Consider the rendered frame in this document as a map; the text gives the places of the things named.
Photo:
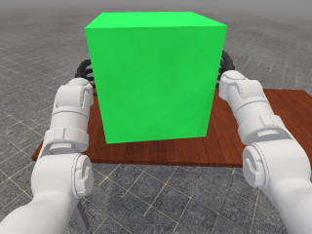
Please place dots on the robot left forearm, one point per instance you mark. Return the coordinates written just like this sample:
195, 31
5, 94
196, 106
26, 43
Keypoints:
69, 123

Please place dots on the robot right forearm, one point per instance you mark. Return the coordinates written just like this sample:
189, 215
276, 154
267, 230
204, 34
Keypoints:
251, 108

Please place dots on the left robot upper arm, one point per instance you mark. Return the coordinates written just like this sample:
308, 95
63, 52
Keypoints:
59, 182

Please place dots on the right robot upper arm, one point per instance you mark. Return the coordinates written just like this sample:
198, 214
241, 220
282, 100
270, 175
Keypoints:
281, 170

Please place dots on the robot left hand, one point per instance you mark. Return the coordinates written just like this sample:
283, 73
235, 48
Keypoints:
82, 73

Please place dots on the carton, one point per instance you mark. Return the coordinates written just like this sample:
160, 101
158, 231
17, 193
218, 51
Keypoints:
155, 73

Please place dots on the robot right hand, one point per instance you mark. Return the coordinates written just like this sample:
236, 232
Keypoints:
226, 65

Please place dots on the table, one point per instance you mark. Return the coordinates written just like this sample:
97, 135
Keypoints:
220, 148

